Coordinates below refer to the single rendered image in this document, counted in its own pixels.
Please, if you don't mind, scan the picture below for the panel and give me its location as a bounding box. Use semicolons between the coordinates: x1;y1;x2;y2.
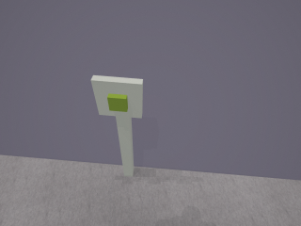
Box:
90;75;143;177

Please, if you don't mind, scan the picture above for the button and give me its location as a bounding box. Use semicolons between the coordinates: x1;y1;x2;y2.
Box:
107;93;128;112

